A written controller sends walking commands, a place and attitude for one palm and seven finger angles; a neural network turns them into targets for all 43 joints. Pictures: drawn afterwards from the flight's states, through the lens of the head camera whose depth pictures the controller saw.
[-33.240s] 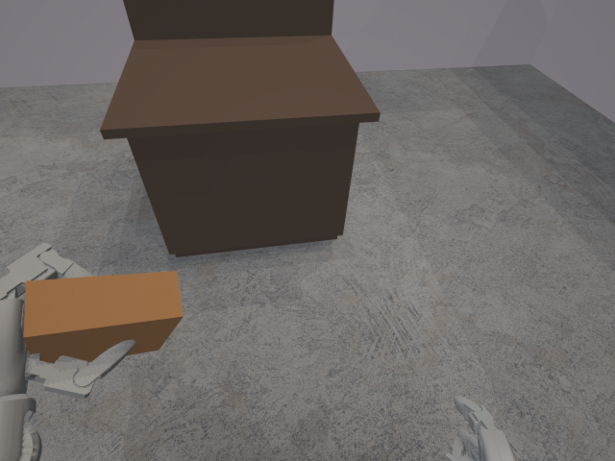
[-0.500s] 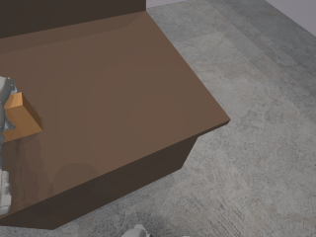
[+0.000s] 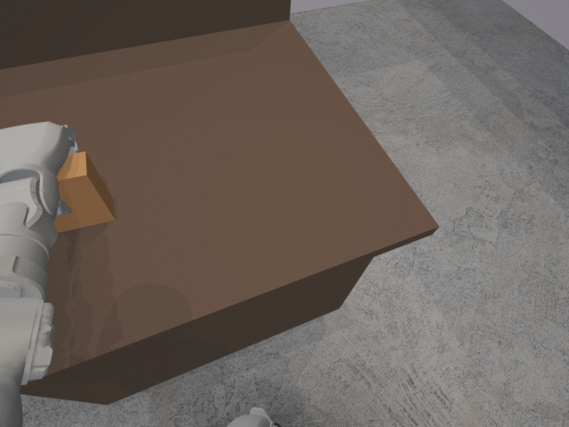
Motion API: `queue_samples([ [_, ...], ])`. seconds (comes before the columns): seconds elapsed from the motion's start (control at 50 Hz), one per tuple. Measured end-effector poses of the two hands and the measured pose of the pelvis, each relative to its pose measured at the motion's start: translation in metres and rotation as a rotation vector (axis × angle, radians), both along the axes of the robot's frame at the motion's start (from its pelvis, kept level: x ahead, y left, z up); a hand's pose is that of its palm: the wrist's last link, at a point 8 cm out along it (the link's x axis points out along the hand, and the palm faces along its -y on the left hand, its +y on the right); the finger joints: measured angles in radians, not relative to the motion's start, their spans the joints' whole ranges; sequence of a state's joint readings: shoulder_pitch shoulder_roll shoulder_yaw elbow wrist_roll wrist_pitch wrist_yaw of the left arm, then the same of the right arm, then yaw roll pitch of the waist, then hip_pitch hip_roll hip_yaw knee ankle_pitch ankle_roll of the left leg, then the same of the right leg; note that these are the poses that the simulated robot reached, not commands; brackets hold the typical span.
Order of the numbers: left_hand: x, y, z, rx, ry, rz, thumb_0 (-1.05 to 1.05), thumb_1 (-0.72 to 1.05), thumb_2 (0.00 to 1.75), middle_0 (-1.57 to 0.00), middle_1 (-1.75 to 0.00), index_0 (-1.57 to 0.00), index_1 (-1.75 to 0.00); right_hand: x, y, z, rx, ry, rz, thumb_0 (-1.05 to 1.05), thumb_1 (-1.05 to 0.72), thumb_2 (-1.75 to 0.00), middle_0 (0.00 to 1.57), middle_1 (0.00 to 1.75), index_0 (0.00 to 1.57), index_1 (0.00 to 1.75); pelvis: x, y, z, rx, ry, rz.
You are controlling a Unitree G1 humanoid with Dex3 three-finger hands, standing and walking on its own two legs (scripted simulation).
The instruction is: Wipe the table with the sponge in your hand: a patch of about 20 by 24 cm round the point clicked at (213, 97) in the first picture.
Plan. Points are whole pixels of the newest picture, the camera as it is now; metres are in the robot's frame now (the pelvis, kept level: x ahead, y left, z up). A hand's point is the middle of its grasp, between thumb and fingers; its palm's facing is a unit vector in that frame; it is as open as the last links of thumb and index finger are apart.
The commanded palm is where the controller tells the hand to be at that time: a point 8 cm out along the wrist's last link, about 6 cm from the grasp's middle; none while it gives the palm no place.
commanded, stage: slide across to the middle lane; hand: left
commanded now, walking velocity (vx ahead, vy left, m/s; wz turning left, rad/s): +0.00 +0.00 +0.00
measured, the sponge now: (61, 204) +0.43 +0.36 -0.01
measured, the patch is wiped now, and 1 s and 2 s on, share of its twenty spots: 0.45 0.75 0.80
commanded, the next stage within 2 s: wipe back along the middle lane in 0.34 s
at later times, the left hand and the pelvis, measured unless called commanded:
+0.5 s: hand (98, 168) +0.46 +0.29 +0.05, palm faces -0.16 +0.00 -0.99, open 9.1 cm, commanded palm +0.45 +0.27 +0.09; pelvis +0.01 -0.04 +0.01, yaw +0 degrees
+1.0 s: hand (100, 190) +0.42 +0.28 +0.04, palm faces -0.10 -0.02 -1.00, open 9.2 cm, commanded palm +0.39 +0.26 +0.08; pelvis +0.02 -0.04 +0.01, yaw -1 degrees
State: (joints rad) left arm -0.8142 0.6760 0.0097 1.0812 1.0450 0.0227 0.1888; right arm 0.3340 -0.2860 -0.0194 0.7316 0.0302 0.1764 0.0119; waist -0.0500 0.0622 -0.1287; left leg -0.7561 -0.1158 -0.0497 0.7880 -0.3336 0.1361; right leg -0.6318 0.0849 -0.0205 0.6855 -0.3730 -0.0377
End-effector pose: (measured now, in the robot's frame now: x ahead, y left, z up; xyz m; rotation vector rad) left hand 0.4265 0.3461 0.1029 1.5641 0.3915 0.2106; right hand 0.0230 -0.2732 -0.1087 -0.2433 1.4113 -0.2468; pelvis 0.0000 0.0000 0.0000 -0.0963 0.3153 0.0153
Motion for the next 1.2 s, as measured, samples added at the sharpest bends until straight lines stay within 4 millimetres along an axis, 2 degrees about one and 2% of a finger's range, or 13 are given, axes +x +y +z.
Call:
queue_samples([
  [0.16, 0.011, -0.026, 0.002, 0.012, 0.017, 0.008, -0.01, -0.46, 1.08, -0.84, -1.44, -0.84, -1.49, 0.022, -0.004, 0.000, 0.014, -0.043, 0.033, 0.01, -0.91, -0.90, 0.20, 0.30, 0.20, 0.30, 0.001, -0.008, 0.002, 0.007, 0.000, 0.018],
  [0.26, 0.019, -0.046, 0.001, -0.006, 0.029, -0.004, -0.01, -0.46, 1.08, -0.83, -1.44, -0.84, -1.49, 0.027, -0.009, 0.001, 0.019, -0.060, 0.025, 0.01, -0.91, -0.90, 0.20, 0.30, 0.20, 0.30, 0.004, -0.016, 0.004, 0.010, -0.001, 0.009],
  [0.36, 0.023, -0.055, 0.000, 0.005, 0.041, 0.004, -0.01, -0.46, 1.08, -0.83, -1.44, -0.84, -1.49, 0.022, -0.018, 0.003, 0.021, -0.058, 0.003, 0.01, -0.91, -0.90, 0.20, 0.30, 0.20, 0.30, 0.008, -0.025, 0.006, 0.016, -0.001, -0.003],
  [0.56, 0.021, -0.062, -0.001, 0.003, 0.047, 0.036, -0.01, -0.46, 1.08, -0.83, -1.44, -0.83, -1.50, 0.000, -0.040, 0.007, 0.014, -0.004, -0.048, 0.01, -0.91, -0.90, 0.20, 0.30, 0.20, 0.30, 0.014, -0.041, 0.010, 0.025, -0.006, -0.018],
  [0.7, 0.014, -0.065, -0.002, -0.011, 0.046, 0.026, -0.01, -0.45, 1.08, -0.82, -1.45, -0.82, -1.51, 0.001, -0.048, 0.010, 0.014, -0.017, -0.066, 0.01, -0.91, -0.90, 0.20, 0.30, 0.20, 0.30, 0.017, -0.046, 0.012, 0.030, -0.018, -0.029],
  [0.88, -0.004, -0.070, -0.003, -0.012, 0.006, 0.000, -0.01, -0.44, 1.08, -0.80, -1.47, -0.81, -1.52, 0.029, -0.043, 0.008, 0.045, -0.095, -0.049, 0.01, -0.91, -0.90, 0.20, 0.30, 0.20, 0.30, 0.017, -0.043, 0.013, 0.032, -0.037, -0.033],
  [1.06, -0.025, -0.074, -0.003, -0.009, -0.024, -0.003, -0.01, -0.44, 1.08, -0.80, -1.47, -0.80, -1.53, 0.066, -0.024, 0.010, 0.081, -0.193, -0.008, 0.01, -0.91, -0.90, 0.20, 0.30, 0.20, 0.30, 0.013, -0.035, 0.014, 0.034, -0.070, -0.017],
  [1.2, -0.037, -0.078, -0.003, -0.006, -0.037, -0.013, -0.01, -0.44, 1.08, -0.80, -1.48, -0.80, -1.53, 0.082, -0.009, 0.013, 0.094, -0.232, 0.022, 0.01, -0.91, -0.90, 0.20, 0.30, 0.20, 0.30, 0.009, -0.028, 0.016, 0.034, -0.091, -0.006],
])
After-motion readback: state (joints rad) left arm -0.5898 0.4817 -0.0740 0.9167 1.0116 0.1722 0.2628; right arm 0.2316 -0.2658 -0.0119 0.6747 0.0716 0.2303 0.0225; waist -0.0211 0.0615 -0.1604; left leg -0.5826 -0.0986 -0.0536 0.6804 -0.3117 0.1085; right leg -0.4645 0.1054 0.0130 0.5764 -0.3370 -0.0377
